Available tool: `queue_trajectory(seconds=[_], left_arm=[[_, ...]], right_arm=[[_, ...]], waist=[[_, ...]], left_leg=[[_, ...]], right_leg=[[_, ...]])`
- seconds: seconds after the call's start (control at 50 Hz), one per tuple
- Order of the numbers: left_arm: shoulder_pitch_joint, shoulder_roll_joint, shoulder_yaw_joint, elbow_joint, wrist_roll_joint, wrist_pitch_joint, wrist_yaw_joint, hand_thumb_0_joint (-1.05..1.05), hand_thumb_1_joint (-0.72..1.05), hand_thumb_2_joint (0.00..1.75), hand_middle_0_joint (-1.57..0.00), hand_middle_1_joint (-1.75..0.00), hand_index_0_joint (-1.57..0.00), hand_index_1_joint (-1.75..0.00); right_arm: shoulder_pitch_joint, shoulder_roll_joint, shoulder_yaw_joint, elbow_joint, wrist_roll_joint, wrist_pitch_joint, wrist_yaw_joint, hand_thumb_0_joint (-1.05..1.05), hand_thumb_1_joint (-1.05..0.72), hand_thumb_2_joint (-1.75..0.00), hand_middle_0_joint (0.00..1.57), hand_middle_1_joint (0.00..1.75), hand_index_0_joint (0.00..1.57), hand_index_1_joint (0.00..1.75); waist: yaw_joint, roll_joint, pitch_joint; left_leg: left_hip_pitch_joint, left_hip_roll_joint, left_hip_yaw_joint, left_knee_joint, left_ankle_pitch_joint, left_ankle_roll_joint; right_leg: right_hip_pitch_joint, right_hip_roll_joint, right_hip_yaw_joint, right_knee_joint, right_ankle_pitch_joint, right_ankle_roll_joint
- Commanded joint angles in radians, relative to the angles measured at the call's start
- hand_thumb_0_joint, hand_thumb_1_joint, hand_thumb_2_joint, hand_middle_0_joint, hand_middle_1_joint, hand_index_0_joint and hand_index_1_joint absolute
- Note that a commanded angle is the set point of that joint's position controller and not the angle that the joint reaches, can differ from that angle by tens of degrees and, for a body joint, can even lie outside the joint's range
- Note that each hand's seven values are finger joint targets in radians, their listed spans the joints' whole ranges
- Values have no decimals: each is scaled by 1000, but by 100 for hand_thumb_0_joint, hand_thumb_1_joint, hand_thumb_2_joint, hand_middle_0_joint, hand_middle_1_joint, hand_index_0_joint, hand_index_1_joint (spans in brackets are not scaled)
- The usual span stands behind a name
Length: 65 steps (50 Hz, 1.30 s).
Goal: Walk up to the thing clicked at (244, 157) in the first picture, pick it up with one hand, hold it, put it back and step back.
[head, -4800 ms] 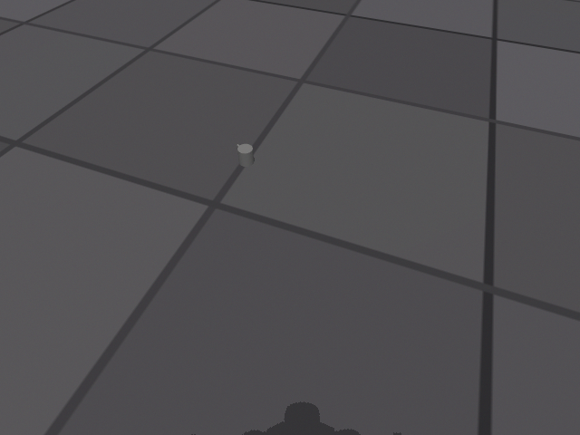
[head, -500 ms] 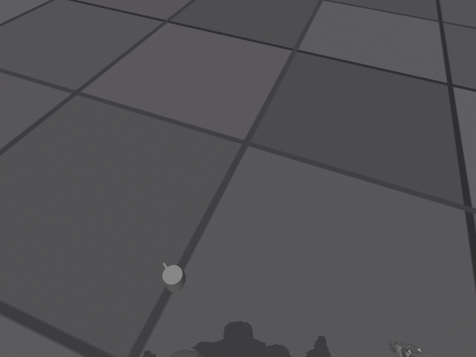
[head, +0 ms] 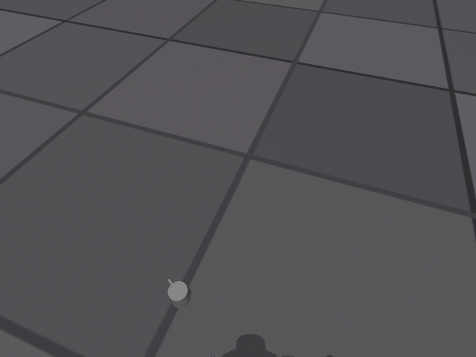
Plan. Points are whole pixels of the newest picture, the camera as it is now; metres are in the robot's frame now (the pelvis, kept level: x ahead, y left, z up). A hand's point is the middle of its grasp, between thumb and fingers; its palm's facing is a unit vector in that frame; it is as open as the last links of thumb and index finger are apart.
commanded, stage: walk up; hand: left
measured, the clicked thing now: (177, 291) +0.49 +0.26 -0.73
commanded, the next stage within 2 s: none
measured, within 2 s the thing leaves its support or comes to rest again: neither
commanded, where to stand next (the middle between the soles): +0.10 +0.01 m, yaw +0 degrees
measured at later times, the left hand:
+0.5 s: hand out of the picture +0.10 +0.25 -0.15, palm faces -0.03 -0.94 -0.35, open 7.4 cm
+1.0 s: hand out of the picture +0.10 +0.25 -0.15, palm faces -0.02 -0.94 -0.35, open 7.4 cm
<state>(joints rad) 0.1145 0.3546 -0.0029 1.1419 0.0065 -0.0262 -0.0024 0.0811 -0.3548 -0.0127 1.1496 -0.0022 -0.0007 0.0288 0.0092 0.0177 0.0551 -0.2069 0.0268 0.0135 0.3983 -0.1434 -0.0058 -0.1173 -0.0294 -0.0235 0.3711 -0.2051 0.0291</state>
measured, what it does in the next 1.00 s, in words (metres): stands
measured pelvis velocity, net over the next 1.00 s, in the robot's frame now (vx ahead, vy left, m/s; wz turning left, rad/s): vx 0.02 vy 0.00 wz -0.01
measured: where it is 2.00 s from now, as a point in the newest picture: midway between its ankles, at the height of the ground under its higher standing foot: outside the picture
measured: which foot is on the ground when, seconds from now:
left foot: down 0.00-1.00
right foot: down 0.00-1.00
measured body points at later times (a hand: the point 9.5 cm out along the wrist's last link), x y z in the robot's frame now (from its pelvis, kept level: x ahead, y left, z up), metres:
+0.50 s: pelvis +0.02 +0.00 +0.00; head +0.02 +0.00 +0.45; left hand +0.10 +0.30 -0.13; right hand +0.09 -0.30 -0.13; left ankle +0.05 +0.12 -0.74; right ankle +0.00 -0.14 -0.74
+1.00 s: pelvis +0.02 +0.00 +0.00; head +0.03 -0.01 +0.45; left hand +0.10 +0.30 -0.13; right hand +0.11 -0.31 -0.13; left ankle +0.05 +0.12 -0.74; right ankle +0.00 -0.14 -0.74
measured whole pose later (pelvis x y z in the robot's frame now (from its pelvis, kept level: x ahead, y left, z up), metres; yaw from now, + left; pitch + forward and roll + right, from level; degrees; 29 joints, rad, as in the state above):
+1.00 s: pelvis +0.02 +0.00 +0.00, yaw +0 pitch -3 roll +0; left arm 0.11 0.34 0.02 1.13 0.02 -0.02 0.00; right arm 0.09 -0.35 -0.03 1.13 -0.02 0.01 0.03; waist 0.00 0.01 0.05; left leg -0.17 0.02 0.02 0.40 -0.23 0.00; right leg -0.07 -0.03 -0.02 0.35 -0.24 0.02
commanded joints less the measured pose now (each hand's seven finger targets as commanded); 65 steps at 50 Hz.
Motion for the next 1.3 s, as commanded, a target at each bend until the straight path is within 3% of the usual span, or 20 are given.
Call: queue_trajectory(seconds=[0.0,0.12,0.24,0.44,0.92,0.94,0.96,0.98,1.0,1.04,1.08,1.12,1.14,1.16,1.18,1.2,1.22,1.24,1.26,1.28], left_arm=[[-59,221,45,-56,-3,-20,12,0,90,90,-20,-30,-20,-30],[-59,213,44,-46,-2,-15,12,0,90,90,-20,-30,-20,-30],[-85,206,45,-45,1,-10,10,0,90,90,-20,-30,-20,-30],[-94,208,47,-43,1,-10,12,0,90,90,-20,-30,-20,-30],[-68,210,54,-47,7,-6,14,0,90,90,-20,-30,-20,-30],[41,282,84,-61,18,-18,13,0,90,90,-20,-30,-20,-30],[98,312,97,-52,30,-22,15,0,90,90,-20,-30,-20,-30],[111,357,120,-55,39,-25,19,0,90,90,-20,-30,-20,-30],[107,377,136,-81,46,-30,24,0,90,90,-20,-30,-20,-30],[77,349,137,-125,45,-44,31,0,90,90,-20,-30,-20,-30],[63,323,132,-158,41,-50,24,0,90,90,-20,-30,-20,-30],[-19,304,125,-204,45,-47,8,0,90,90,-20,-30,-20,-30],[-49,280,112,-208,39,-32,1,0,90,90,-20,-30,-20,-30],[-83,246,99,-217,25,-10,-1,0,90,90,-20,-30,-20,-30],[-54,213,97,-220,12,16,-5,0,90,90,-20,-30,-20,-30],[-14,187,99,-259,14,42,-6,0,90,90,-20,-30,-20,-30],[52,172,106,-287,21,74,-5,0,90,90,-20,-30,-20,-30],[110,236,128,-265,16,117,2,0,90,90,-20,-30,-20,-30],[137,245,125,-261,13,137,5,0,90,90,-20,-30,-20,-30],[144,249,124,-264,11,143,3,0,90,90,-20,-30,-20,-30]], right_arm=[[-55,-208,-35,-59,-2,-23,-20,0,-90,-90,20,30,20,30],[-65,-205,-35,-57,-4,-23,-21,0,-90,-90,20,30,20,30],[-57,-210,-39,-49,-6,-24,-24,0,-90,-90,20,30,20,30],[-49,-205,-41,-50,-5,-24,-27,0,-90,-90,20,30,20,30],[-56,-198,-39,-59,-6,-18,-28,0,-90,-90,20,30,20,30],[-16,-280,-83,-110,-28,-6,-6,0,-90,-90,20,30,20,30],[-39,-258,-86,-132,-38,3,5,0,-90,-90,20,30,20,30],[-60,-243,-88,-153,-45,11,16,0,-90,-90,20,30,20,30],[-76,-247,-92,-180,-53,19,26,0,-90,-90,20,30,20,30],[-51,-250,-101,-196,-50,15,41,0,-90,-90,20,30,20,30],[-27,-237,-106,-215,-44,5,52,0,-90,-90,20,30,20,30],[39,-205,-97,-202,-29,-11,46,0,-90,-90,20,30,20,30],[70,-190,-93,-182,-23,-23,35,0,-90,-90,20,30,20,30],[129,-182,-91,-153,-16,-35,17,0,-90,-90,20,30,20,30],[212,-225,-107,-115,-14,-44,-10,0,-90,-90,20,30,20,30],[301,-335,-139,-108,-22,-45,-44,0,-90,-90,20,30,20,30],[340,-410,-150,-125,-22,-47,-77,0,-90,-90,20,30,20,30],[259,-437,-154,-163,-13,-42,-99,0,-90,-90,20,30,20,30],[188,-434,-153,-201,-4,-43,-109,0,-90,-90,20,30,20,30],[135,-395,-146,-222,-1,-44,-114,0,-90,-90,20,30,20,30]], waist=[[-8,-5,-106],[-4,9,-86],[-14,22,-76],[-19,-25,-101],[-12,-11,-93],[8,24,-136],[33,-32,-68],[55,-137,15],[61,-142,81],[42,-118,123],[26,-137,102],[-13,-210,61],[-39,-217,44],[-73,-182,13],[-91,-73,1],[-110,103,2],[-85,176,-45],[-55,58,-62],[-28,72,-59],[-2,42,-82]], left_leg=[[74,99,-104,-77,83,24],[67,105,-105,-96,81,26],[37,108,-117,-131,7,23],[107,102,-89,-97,131,25],[121,97,-80,-101,120,25],[79,33,-32,1,-271,60],[-96,11,-13,78,-411,50],[-241,-10,26,262,-365,21],[-366,32,-47,373,-314,16],[-423,91,-101,413,-255,16],[-386,98,-96,364,-270,5],[-214,82,-55,245,-273,3],[-78,50,-16,142,-184,0],[92,19,14,18,23,-17],[177,-2,41,-25,194,-29],[192,127,-122,-36,452,3],[173,301,-380,-37,631,78],[35,410,-476,-57,470,198],[-20,433,-490,-55,480,242],[14,385,-395,-29,493,220]], right_leg=[[-6,-103,86,-92,90,-45],[1,-95,80,-100,78,-41],[14,-88,75,-97,44,-44],[6,-97,73,-101,119,-36],[13,-95,69,-109,117,-36],[64,-89,98,-97,-254,-83],[94,-151,200,-147,-443,-126],[95,-256,342,-240,-597,-177],[81,-342,434,-277,-633,-230],[85,-365,415,-266,-480,-265],[97,-310,304,-238,-323,-250],[30,-240,178,-161,-130,-216],[-58,-193,98,-79,22,-184],[-148,-131,3,61,150,-136],[-194,-54,-61,271,133,-95],[-293,48,-40,492,-99,-53],[-354,117,130,651,-454,-40],[-288,75,221,772,-427,-40],[-282,56,224,890,-399,-48],[-301,44,253,957,-355,-55]])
